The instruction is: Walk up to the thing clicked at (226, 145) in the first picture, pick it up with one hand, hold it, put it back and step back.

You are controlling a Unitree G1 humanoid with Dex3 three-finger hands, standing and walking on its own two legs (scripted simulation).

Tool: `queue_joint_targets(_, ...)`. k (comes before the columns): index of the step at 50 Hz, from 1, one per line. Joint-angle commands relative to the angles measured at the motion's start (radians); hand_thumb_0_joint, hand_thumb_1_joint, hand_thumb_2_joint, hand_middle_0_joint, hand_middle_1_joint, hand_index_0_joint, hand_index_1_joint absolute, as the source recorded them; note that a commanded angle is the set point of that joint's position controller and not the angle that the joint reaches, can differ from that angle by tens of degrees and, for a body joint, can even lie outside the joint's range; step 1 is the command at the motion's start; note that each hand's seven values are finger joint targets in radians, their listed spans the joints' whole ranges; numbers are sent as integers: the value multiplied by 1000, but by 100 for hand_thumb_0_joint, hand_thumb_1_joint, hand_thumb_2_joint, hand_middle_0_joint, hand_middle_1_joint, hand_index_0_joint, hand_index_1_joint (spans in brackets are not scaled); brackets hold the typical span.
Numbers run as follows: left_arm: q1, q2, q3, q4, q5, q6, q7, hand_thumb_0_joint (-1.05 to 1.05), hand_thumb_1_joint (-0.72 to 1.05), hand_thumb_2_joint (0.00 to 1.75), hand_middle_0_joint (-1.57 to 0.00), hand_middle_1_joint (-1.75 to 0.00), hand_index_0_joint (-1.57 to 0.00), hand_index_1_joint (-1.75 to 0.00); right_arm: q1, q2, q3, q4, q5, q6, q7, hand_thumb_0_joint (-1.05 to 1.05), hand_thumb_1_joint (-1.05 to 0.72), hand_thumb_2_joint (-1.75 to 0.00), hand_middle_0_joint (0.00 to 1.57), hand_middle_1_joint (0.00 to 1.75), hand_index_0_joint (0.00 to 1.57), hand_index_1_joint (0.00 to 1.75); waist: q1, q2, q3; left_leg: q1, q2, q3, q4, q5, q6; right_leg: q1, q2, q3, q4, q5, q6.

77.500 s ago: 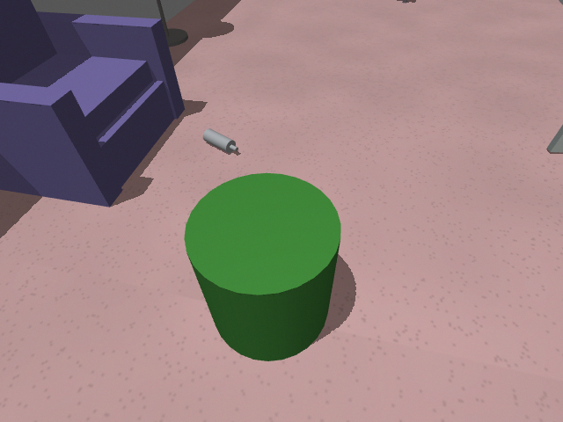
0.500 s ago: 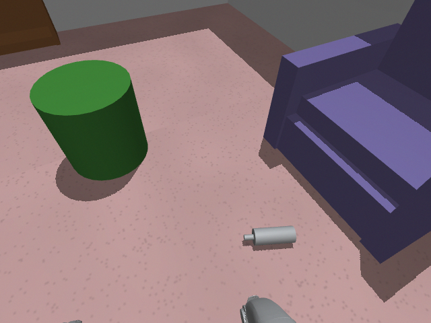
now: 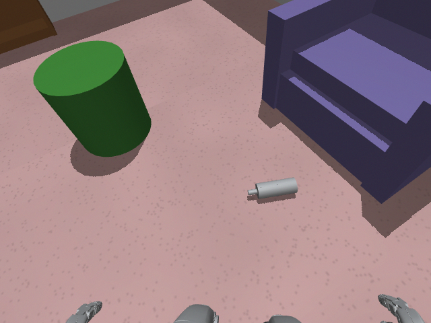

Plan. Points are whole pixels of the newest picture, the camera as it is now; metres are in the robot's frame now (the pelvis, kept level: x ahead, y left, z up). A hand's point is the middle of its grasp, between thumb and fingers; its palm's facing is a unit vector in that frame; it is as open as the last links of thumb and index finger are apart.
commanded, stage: step back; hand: right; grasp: from above
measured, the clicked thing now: (271, 188) +0.75 -0.20 -0.73
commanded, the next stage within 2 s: stand in 1.78 s
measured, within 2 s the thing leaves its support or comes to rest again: neither
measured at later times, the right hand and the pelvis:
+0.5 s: hand out of the picture -0.04 -0.27 -0.15, palm faces +0.02 +0.90 -0.43, open 7.4 cm; pelvis -0.17 +0.01 -0.02, yaw -3 degrees
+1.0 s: hand out of the picture -0.25 -0.24 -0.15, palm faces -0.05 +0.92 -0.38, open 7.4 cm; pelvis -0.30 +0.02 +0.00, yaw +5 degrees
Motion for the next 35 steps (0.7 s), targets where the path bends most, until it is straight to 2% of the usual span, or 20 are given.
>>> queue_joint_targets(1, 44, 262, 82, -72, 2, -12, 27, 0, 90, 90, -20, -30, -20, -30, 13, -164, -51, -69, -10, -32, -12, 0, -90, -90, 20, 30, 20, 30, 48, -193, -186, -62, 43, 33, -191, -9, -31, 270, -238, 193, -67, 534, -230)
queue_joint_targets(5, -29, 289, 88, -96, -6, 8, 18, 0, 90, 90, -20, -30, -20, -30, 105, -160, -50, -12, -17, -46, -7, 0, -90, -90, 20, 30, 20, 30, 7, -232, -251, 144, 81, 114, -592, 176, 0, 179, -222, 171, 2, 381, -175)
queue_joint_targets(7, -68, 266, 78, -99, -24, 19, 13, 0, 90, 90, -20, -30, -20, -30, 159, -186, -56, 26, -31, -56, -7, 0, -90, -90, 20, 30, 20, 30, -23, -171, -269, 288, 91, 94, -726, 363, 30, 38, -168, 141, 58, 220, -97)
queue_joint_targets(8, -62, 232, 69, -110, -29, 20, 11, 0, 90, 90, -20, -30, -20, -30, 155, -250, -72, 16, -43, -59, -4, 0, -90, -90, 20, 30, 20, 30, -14, 9, -240, 305, 223, -139, -738, 341, 78, -131, -70, 105, 169, 10, -37)
queue_joint_targets(9, -83, 200, 65, -128, -30, 21, 19, 0, 90, 90, -20, -30, -20, -30, 92, -343, -93, -17, -34, -52, 2, 0, -90, -90, 20, 30, 20, 30, -35, 219, -172, 141, 416, -351, -828, 295, 222, -210, 93, 46, 373, -308, 18)
queue_joint_targets(10, -69, 238, 82, -113, -24, 27, 31, 0, 90, 90, -20, -30, -20, -30, 14, -396, -96, -56, -47, -51, -1, 0, -90, -90, 20, 30, 20, 30, -49, 265, -122, -65, 529, -474, -870, 282, 325, -126, 77, 136, 566, -387, 37)
queue_joint_targets(11, -39, 268, 91, -88, -26, 26, 25, 0, 90, 90, -20, -30, -20, -30, -42, -348, -85, -71, -45, -51, -7, 0, -90, -90, 20, 30, 20, 30, -12, 222, -77, -152, 508, -419, -882, 267, 300, -73, 59, 174, 636, -336, 30)
queue_joint_targets(13, 7, 249, 81, -48, -32, 23, 13, 0, 90, 90, -20, -30, -20, -30, -92, -249, -65, -83, -40, -52, -11, 0, -90, -90, 20, 30, 20, 30, 26, 95, -87, -7, 339, -144, -771, 437, 215, -131, 129, 166, 666, -229, 26)
queue_joint_targets(14, 26, 227, 71, -44, -33, 18, 17, 0, 90, 90, -20, -30, -20, -30, -89, -234, -67, -81, -40, -50, -12, 0, -90, -90, 20, 30, 20, 30, 25, 102, -118, 48, 301, -81, -738, 474, 187, -154, 142, 153, 661, -218, 32)
queue_joint_targets(17, 31, 210, 55, -52, -24, 5, 27, 0, 90, 90, -20, -30, -20, -30, -3, -223, -64, -78, -46, -43, -13, 0, -90, -90, 20, 30, 20, 30, -27, 121, -148, 209, 279, -58, -693, 525, 184, -195, 126, 109, 538, -247, 59)
queue_joint_targets(21, 40, 187, 51, -63, -9, -14, 31, 0, 90, 90, -20, -30, -20, -30, 54, -212, -64, -82, -43, -27, -27, 0, -90, -90, 20, 30, 20, 30, -51, 210, -232, 452, 339, -80, -598, 754, 212, -188, 35, 50, 164, -302, 55)
queue_joint_targets(24, 155, 200, 69, -7, 1, -19, 27, 0, 90, 90, -20, -30, -20, -30, -6, -227, -58, -100, -21, -3, -18, 0, -90, -90, 20, 30, 20, 30, 5, 155, -270, 350, 297, -17, -462, 698, 145, 34, 54, -39, -222, 31, 34)
queue_joint_targets(25, 157, 236, 86, -2, 14, -17, 29, 0, 90, 90, -20, -30, -20, -30, -7, -193, -43, -111, -19, 5, -13, 0, -90, -90, 20, 30, 20, 30, 1, 103, -259, 176, 266, -18, -432, 548, 100, 138, -4, 62, -234, 121, 15)
queue_joint_targets(26, 126, 335, 108, -12, 28, -12, 28, 0, 90, 90, -20, -30, -20, -30, 17, -151, -32, -116, -12, 8, -9, 0, -90, -90, 20, 30, 20, 30, -12, -160, -242, -69, 119, 78, -254, 201, 45, 227, -217, 352, -245, 245, -61)
queue_joint_targets(27, 67, 430, 115, -45, 20, -5, 14, 0, 90, 90, -20, -30, -20, -30, -63, -194, -47, -128, -10, 8, -24, 0, -90, -90, 20, 30, 20, 30, 33, -272, -199, -50, 30, 63, -97, -137, 20, 15, -371, 493, -264, 247, -218)
queue_joint_targets(28, 22, 432, 117, -58, 22, -13, 17, 0, 90, 90, -20, -30, -20, -30, -102, -228, -59, -119, -23, 7, -29, 0, -90, -90, 20, 30, 20, 30, 52, -280, -142, 8, 47, -35, 51, -152, 16, -127, -431, 583, -304, 208, -286)
queue_joint_targets(29, -20, 381, 103, -58, 22, -17, 22, 0, 90, 90, -20, -30, -20, -30, -85, -240, -66, -94, -21, 9, -23, 0, -90, -90, 20, 30, 20, 30, 22, -207, -106, 21, 36, -70, 121, -100, 18, -157, -386, 466, -279, 217, -272)
queue_joint_targets(31, -90, 281, 73, -75, 29, -21, 28, 0, 90, 90, -20, -30, -20, -30, 24, -205, -58, -48, -3, 10, -13, 0, -90, -90, 20, 30, 20, 30, -57, -129, -113, -69, -1, -80, 167, 12, 27, -8, -227, 221, -191, 373, -176)
queue_joint_targets(32, -64, 263, 71, -70, 21, -23, 30, 0, 90, 90, -20, -30, -20, -30, 41, -206, -58, -40, -6, 9, -9, 0, -90, -90, 20, 30, 20, 30, -53, -113, -122, -99, -13, -68, 159, 37, 22, 41, -203, 195, -174, 368, -152)
queue_joint_targets(35, 29, 252, 78, -34, 9, -31, 22, 0, 90, 90, -20, -30, -20, -30, 43, -181, -56, -27, -20, -12, 2, 0, -90, -90, 20, 30, 20, 30, 0, -152, -167, -100, 16, -27, -33, 57, -14, 212, -196, 216, -178, 168, -160)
